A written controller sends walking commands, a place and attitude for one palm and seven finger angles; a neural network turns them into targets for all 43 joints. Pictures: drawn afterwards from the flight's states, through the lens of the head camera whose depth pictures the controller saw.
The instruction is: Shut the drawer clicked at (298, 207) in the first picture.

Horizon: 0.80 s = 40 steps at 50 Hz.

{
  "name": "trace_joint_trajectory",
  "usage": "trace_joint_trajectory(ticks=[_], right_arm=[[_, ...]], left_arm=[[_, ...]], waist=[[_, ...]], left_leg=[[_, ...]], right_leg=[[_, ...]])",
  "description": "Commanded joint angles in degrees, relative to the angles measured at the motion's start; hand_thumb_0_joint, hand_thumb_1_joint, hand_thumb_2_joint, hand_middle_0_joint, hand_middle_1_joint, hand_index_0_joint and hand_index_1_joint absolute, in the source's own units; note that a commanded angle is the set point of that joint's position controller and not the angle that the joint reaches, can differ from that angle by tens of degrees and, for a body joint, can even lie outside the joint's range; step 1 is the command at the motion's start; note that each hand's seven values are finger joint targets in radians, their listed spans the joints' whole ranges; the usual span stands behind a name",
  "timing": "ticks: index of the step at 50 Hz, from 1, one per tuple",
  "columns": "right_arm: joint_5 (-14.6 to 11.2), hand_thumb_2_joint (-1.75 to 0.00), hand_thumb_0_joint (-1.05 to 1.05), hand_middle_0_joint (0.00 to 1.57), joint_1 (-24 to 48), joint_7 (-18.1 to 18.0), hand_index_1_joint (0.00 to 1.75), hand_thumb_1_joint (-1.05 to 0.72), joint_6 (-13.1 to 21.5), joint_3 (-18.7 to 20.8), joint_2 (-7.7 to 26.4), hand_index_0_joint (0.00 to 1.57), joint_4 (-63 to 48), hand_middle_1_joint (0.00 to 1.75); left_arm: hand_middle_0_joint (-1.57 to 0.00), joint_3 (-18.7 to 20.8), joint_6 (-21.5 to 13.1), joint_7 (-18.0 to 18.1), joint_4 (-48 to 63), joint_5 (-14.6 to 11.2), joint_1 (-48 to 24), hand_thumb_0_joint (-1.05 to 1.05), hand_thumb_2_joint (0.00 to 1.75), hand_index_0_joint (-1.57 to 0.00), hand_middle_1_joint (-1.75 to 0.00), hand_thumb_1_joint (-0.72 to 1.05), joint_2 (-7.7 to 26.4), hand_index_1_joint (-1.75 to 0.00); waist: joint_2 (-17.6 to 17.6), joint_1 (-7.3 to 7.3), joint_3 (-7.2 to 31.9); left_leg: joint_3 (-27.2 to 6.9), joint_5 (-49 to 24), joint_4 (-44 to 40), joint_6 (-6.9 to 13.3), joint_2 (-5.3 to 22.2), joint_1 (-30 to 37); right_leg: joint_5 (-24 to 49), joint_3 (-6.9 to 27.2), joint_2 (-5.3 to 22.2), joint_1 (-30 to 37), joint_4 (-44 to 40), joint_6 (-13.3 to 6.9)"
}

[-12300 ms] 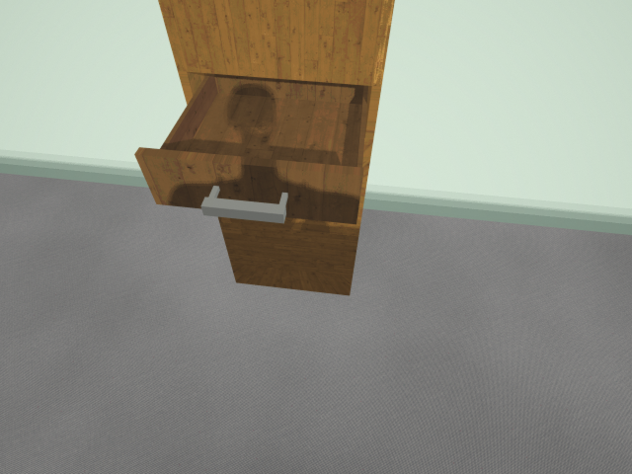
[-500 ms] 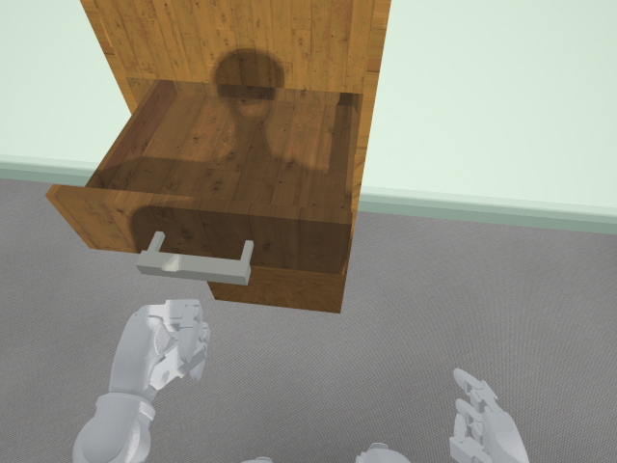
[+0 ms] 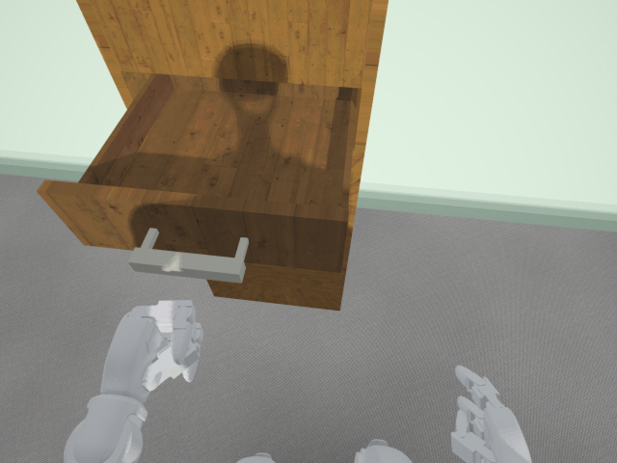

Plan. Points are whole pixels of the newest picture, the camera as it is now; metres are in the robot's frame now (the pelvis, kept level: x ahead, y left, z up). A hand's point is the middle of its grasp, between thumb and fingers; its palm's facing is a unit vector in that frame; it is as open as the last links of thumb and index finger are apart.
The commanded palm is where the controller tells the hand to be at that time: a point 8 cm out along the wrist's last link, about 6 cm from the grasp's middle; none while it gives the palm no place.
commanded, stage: push the drawer shut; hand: left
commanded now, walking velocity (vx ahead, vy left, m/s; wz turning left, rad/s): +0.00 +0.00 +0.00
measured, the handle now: (192, 252) +0.36 +0.17 +0.06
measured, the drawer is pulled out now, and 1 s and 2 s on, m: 0.26 0.20 0.09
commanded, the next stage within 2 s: none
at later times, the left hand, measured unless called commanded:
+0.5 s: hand (209, 309) +0.29 +0.13 +0.06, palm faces -0.10 -0.99 -0.05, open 3.2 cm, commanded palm +0.28 +0.19 +0.06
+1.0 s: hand (224, 263) +0.35 +0.13 +0.06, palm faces -0.10 -0.99 -0.06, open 3.0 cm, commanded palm +0.33 +0.18 +0.06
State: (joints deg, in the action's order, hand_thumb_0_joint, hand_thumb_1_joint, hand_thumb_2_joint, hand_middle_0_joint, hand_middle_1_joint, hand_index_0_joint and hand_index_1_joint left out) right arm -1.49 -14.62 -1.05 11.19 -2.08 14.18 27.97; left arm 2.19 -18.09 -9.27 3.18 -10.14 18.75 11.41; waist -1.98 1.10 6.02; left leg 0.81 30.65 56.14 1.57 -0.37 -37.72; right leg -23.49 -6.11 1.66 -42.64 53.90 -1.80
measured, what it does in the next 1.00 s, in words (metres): stands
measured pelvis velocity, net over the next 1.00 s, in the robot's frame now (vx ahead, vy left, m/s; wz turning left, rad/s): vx -0.01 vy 0.00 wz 0.00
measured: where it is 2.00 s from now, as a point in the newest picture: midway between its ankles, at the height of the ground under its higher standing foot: outside the picture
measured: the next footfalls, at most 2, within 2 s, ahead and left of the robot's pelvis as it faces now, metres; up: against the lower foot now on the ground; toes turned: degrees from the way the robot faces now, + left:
none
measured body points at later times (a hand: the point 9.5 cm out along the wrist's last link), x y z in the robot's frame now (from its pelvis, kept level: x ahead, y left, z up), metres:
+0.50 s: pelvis +0.00 +0.00 +0.00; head +0.06 -0.01 +0.45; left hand +0.29 +0.19 +0.07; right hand +0.16 -0.23 -0.09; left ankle -0.03 +0.10 -0.68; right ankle +0.03 -0.10 -0.68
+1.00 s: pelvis -0.01 +0.00 +0.00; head +0.06 -0.01 +0.45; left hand +0.35 +0.18 +0.06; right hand +0.12 -0.24 -0.10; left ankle -0.03 +0.10 -0.68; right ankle +0.03 -0.10 -0.68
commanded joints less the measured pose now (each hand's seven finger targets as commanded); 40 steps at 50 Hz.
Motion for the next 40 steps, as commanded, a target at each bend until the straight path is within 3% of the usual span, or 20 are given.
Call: trace_joint_trajectory(ticks=[1, 4, 5, 7, 8, 10, 13, 15, 18, 21, 23, 25, 28, 30, 33, 36, 39, 40], right_arm=[[-0.2, -0.90, 0.00, 0.20, 1.7, -0.3, 0.30, -0.90, 3.3, 3.0, 6.4, 0.20, -8.6, 0.30], [-0.3, -0.90, 0.00, 0.20, 1.7, -0.4, 0.30, -0.90, 3.7, 2.9, 6.7, 0.20, -7.9, 0.30], [-0.1, -0.90, 0.00, 0.20, 1.9, -0.5, 0.30, -0.90, 3.6, 2.7, 6.9, 0.20, -7.4, 0.30], [-0.2, -0.90, 0.00, 0.20, 1.8, -0.7, 0.30, -0.90, 3.7, 2.8, 7.2, 0.20, -6.8, 0.30], [-0.2, -0.90, 0.00, 0.20, 1.5, -0.8, 0.30, -0.90, 3.7, 3.0, 7.4, 0.20, -6.7, 0.30], [-0.2, -0.90, 0.00, 0.20, 1.8, -0.9, 0.30, -0.90, 3.5, 3.0, 7.7, 0.20, -6.7, 0.30], [-0.2, -0.90, 0.00, 0.20, 1.7, -0.6, 0.30, -0.90, 3.3, 3.1, 6.9, 0.20, -7.3, 0.30], [-0.2, -0.90, 0.00, 0.20, 1.6, -0.6, 0.30, -0.90, 2.8, 3.0, 7.2, 0.20, -6.8, 0.30], [-0.1, -0.90, 0.00, 0.20, 1.4, -0.2, 0.30, -0.90, 2.4, 2.9, 6.9, 0.20, -6.4, 0.30], [0.0, -0.90, 0.00, 0.20, 1.2, 0.0, 0.30, -0.90, 1.7, 3.1, 7.2, 0.20, -6.2, 0.30], [-0.2, -0.90, 0.00, 0.20, 1.5, 0.1, 0.30, -0.90, 1.3, 3.0, 7.2, 0.20, -6.2, 0.30], [-0.2, -0.90, 0.00, 0.20, 1.6, -0.1, 0.30, -0.90, 1.0, 3.0, 7.5, 0.20, -5.4, 0.30], [-0.1, -0.90, 0.00, 0.20, 1.1, -0.1, 0.30, -0.90, 0.9, 3.0, 7.3, 0.20, -4.7, 0.30], [-0.1, -0.90, 0.00, 0.20, 0.9, -0.3, 0.30, -0.90, 0.7, 3.2, 7.7, 0.20, -4.0, 0.30], [-0.1, -0.90, 0.00, 0.20, 0.9, -0.4, 0.30, -0.90, 0.6, 3.2, 7.4, 0.20, -3.4, 0.30], [-0.3, -0.90, 0.00, 0.20, 0.7, -0.6, 0.30, -0.90, 0.0, 3.0, 7.6, 0.20, -2.4, 0.30], [-0.4, -0.90, 0.00, 0.20, 0.7, -0.7, 0.30, -0.90, -0.4, 2.9, 7.7, 0.20, -1.9, 0.30], [-0.4, -0.90, 0.00, 0.20, 0.5, -0.7, 0.30, -0.90, -0.7, 2.9, 8.0, 0.20, -1.6, 0.30]], left_arm=[[-1.40, 3.3, -5.0, -0.8, 13.8, -2.1, -3.3, 0.00, 0.90, -1.40, -1.60, 0.90, 4.5, -1.60], [-1.40, 2.0, -5.1, -1.2, 12.8, -2.2, -7.1, 0.00, 0.90, -1.40, -1.60, 0.90, 4.1, -1.60], [-1.40, 0.7, -4.9, -1.2, 11.6, -1.8, -9.9, 0.00, 0.90, -1.40, -1.60, 0.90, 3.5, -1.60], [-1.40, 0.6, -4.5, -1.2, 8.9, -1.4, -13.3, 0.00, 0.90, -1.40, -1.60, 0.90, 3.6, -1.60], [-1.40, 2.0, -4.3, -1.1, 8.0, -1.4, -13.4, 0.00, 0.90, -1.40, -1.60, 0.90, 4.8, -1.60], [-1.40, 3.7, -3.9, -0.8, 7.5, -1.0, -14.6, 0.00, 0.90, -1.40, -1.60, 0.90, 6.7, -1.60], [-1.40, 3.2, -3.2, -0.3, 9.0, -1.3, -14.7, 0.00, 0.90, -1.40, -1.60, 0.90, 5.1, -1.60], [-1.40, 5.1, -2.8, 0.6, 6.9, -1.4, -16.4, 0.00, 0.90, -1.40, -1.60, 0.90, 6.8, -1.60], [-1.40, 2.1, -2.6, 1.1, 4.8, -1.0, -18.8, 0.00, 0.90, -1.40, -1.60, 0.90, 3.5, -1.60], [-1.40, 4.0, -2.3, 1.4, 1.2, -0.6, -17.8, 0.00, 0.90, -1.40, -1.60, 0.90, 4.8, -1.60], [-1.40, 1.6, -2.3, 1.1, 1.7, -0.2, -21.9, 0.00, 0.90, -1.40, -1.60, 0.90, 3.3, -1.60], [-1.40, 1.9, -2.5, 1.6, 0.5, 0.2, -26.6, 0.00, 0.90, -1.40, -1.60, 0.90, 4.1, -1.60], [-1.40, 0.5, -2.9, 1.9, -0.7, 0.5, -30.1, 0.00, 0.90, -1.40, -1.60, 0.90, 2.9, -1.60], [-1.40, 2.4, -3.2, 2.3, -1.7, 0.8, -32.4, 0.00, 0.90, -1.40, -1.60, 0.90, 5.1, -1.60], [-1.40, 1.1, -3.4, 2.1, -3.0, 0.8, -36.4, 0.00, 0.90, -1.40, -1.60, 0.90, 3.9, -1.60], [-1.40, 1.5, -3.4, 2.2, -6.4, 0.7, -41.1, 0.00, 0.90, -1.40, -1.60, 0.90, 4.5, -1.60], [-1.40, 2.3, -3.3, 2.3, -9.2, 0.4, -44.4, 0.00, 0.90, -1.40, -1.60, 0.90, 4.8, -1.60], [-1.40, 3.0, -3.2, 2.4, -11.2, 0.5, -45.1, 0.00, 0.90, -1.40, -1.60, 0.90, 5.8, -1.60]], waist=[[0.5, 0.30, 13.7], [-0.2, 1.48, 11.0], [0.5, 2.50, 8.9], [1.7, 2.87, 8.3], [3.0, 2.54, 9.3], [1.6, 1.71, 11.5], [-0.6, 0.31, 16.7], [1.0, 0.32, 16.1], [1.7, 1.03, 14.5], [3.9, 0.32, 13.8], [2.4, 1.33, 12.5], [1.7, 2.26, 11.2], [0.9, 2.55, 12.5], [2.2, 2.42, 13.8], [1.0, 2.65, 16.0], [2.0, 3.40, 15.7], [1.3, 3.19, 15.4], [2.8, 3.57, 14.8]], left_leg=[[-1.8, -19.6, -8.6, -0.7, -0.5, 0.7], [-2.4, -17.5, -8.4, -1.0, -0.3, 0.2], [-2.6, -16.3, -8.2, -0.7, -0.2, -0.4], [-3.0, -14.1, -8.0, -0.7, -0.2, -1.3], [-2.9, -13.7, -8.0, -0.6, -0.2, -1.5], [-2.7, -15.0, -8.2, -0.7, -0.4, -0.9], [-2.3, -19.9, -8.9, -1.0, -0.5, 2.0], [-2.5, -20.5, -9.3, -1.1, -0.3, 1.4], [-2.4, -21.2, -9.6, -1.3, -0.2, 1.8], [-2.1, -20.6, -10.2, -1.2, -0.2, 0.4], [-2.2, -20.3, -10.4, -1.3, -0.1, 1.0], [-2.4, -18.0, -10.3, -1.2, -0.1, 0.8], [-2.8, -18.0, -10.2, -1.2, 0.0, 2.1], [-2.9, -17.6, -10.1, -1.1, 0.0, 2.0], [-2.9, -17.8, -10.2, -1.2, -0.2, 2.9], [-3.1, -16.7, -10.3, -1.0, -0.1, 2.2], [-2.9, -15.6, -10.8, -1.1, -0.2, 2.1], [-3.1, -15.0, -10.8, -0.9, 0.0, 1.2]], right_leg=[[15.0, 4.1, -0.4, 16.3, -7.1, 0.5], [11.9, 3.8, -0.4, 13.2, -7.3, 0.6], [10.4, 3.7, -0.6, 11.4, -7.5, 0.5], [7.8, 3.9, -0.6, 10.3, -7.6, 0.7], [7.3, 4.1, -0.5, 10.9, -7.7, 0.7], [8.5, 4.2, -0.4, 12.4, -7.3, 0.5], [14.1, 3.9, -0.2, 15.8, -6.4, 0.4], [14.8, 3.8, -0.3, 16.3, -6.6, 0.4], [15.9, 3.4, -0.4, 15.2, -6.5, 0.6], [16.1, 3.9, -0.3, 16.7, -7.1, 0.5], [15.5, 3.5, -0.3, 14.8, -7.0, 0.5], [12.6, 3.7, -0.3, 12.9, -7.4, 0.5], [12.3, 3.6, -0.3, 12.3, -7.3, 0.5], [11.8, 3.8, -0.3, 12.8, -7.2, 0.5], [12.3, 4.1, -0.2, 13.4, -7.2, 0.5], [11.4, 4.2, -0.3, 12.9, -7.5, 0.6], [10.6, 4.3, -0.2, 13.0, -8.0, 0.6], [9.7, 4.3, -0.3, 12.8, -8.1, 0.6]])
